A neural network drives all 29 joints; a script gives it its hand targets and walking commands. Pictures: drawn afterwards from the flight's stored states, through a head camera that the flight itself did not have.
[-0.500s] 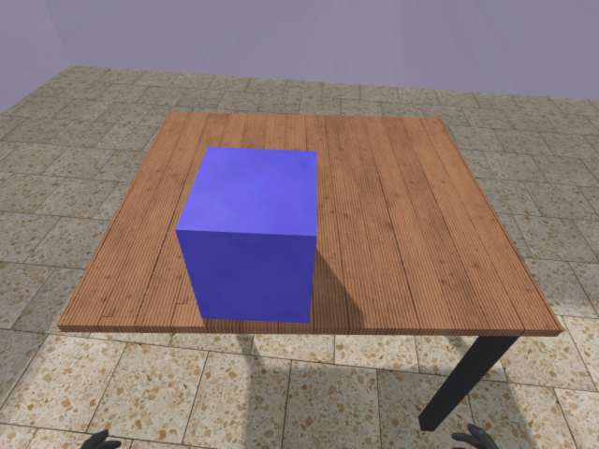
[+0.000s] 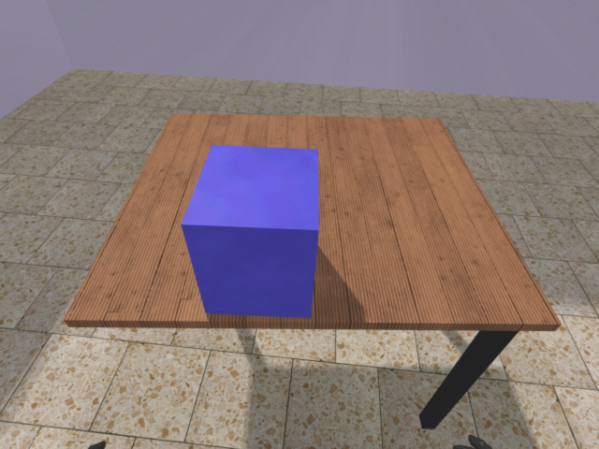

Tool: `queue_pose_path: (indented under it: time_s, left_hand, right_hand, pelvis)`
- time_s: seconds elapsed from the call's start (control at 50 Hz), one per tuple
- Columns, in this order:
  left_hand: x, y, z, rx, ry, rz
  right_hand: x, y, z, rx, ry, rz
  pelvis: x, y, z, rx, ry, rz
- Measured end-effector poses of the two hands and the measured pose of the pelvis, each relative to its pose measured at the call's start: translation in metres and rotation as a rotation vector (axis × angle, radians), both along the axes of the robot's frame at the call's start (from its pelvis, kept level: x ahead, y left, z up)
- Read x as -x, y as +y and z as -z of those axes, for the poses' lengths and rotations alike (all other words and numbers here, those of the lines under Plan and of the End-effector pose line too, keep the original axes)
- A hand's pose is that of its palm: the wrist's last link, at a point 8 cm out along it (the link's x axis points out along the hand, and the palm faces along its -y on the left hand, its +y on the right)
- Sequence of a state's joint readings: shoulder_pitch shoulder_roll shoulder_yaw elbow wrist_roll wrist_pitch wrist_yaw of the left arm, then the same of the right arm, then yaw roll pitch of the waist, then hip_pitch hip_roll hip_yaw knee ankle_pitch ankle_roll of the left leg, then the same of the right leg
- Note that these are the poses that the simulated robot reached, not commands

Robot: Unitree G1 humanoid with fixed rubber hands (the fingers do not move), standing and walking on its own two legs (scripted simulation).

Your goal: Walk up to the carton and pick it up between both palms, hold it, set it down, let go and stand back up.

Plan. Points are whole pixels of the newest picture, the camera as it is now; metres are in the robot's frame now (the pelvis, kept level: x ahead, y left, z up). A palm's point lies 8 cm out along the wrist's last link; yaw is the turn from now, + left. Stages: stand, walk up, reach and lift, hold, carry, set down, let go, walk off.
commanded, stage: stand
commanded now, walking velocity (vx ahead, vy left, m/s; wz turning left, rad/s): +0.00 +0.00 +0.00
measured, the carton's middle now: (261, 231) +0.48 +0.05 +0.01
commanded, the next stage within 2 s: none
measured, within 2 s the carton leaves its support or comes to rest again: neither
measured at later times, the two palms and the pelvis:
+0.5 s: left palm out of the picture +0.09 +0.29 -0.10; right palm out of the picture +0.08 -0.26 -0.11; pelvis +0.00 +0.00 +0.00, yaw +0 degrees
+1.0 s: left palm out of the picture +0.09 +0.29 -0.10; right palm out of the picture +0.08 -0.26 -0.11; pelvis +0.00 +0.00 +0.00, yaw +0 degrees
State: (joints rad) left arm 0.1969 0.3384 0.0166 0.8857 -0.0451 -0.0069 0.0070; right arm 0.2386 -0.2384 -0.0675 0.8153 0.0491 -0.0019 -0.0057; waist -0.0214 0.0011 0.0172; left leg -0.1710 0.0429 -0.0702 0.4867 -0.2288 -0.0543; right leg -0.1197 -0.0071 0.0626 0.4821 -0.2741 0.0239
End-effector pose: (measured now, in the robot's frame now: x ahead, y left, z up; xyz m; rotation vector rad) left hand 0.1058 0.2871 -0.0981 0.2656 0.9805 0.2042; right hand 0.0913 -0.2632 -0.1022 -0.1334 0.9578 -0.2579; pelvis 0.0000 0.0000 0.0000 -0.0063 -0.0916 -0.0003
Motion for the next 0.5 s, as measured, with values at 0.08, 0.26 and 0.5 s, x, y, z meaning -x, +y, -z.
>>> queue_pose_path:
  time_s: [0.08, 0.26, 0.5]
  left_hand:
    - [0.004, 0.001, 0.002, 0.001, 0.013, -0.003]
    - [0.009, 0.002, 0.005, 0.001, 0.039, -0.005]
    - [0.011, 0.003, 0.006, 0.001, 0.055, -0.006]
  right_hand:
    - [0.003, 0.001, 0.001, 0.000, 0.010, 0.001]
    - [0.007, 0.001, 0.003, 0.000, 0.032, 0.002]
    - [0.009, 0.002, 0.004, 0.000, 0.047, 0.001]
  pelvis:
    - [0.001, 0.001, 0.000, 0.001, -0.001, 0.000]
    - [0.002, 0.001, 0.000, 0.002, -0.002, 0.000]
    - [0.001, 0.002, 0.000, 0.003, -0.001, 0.000]
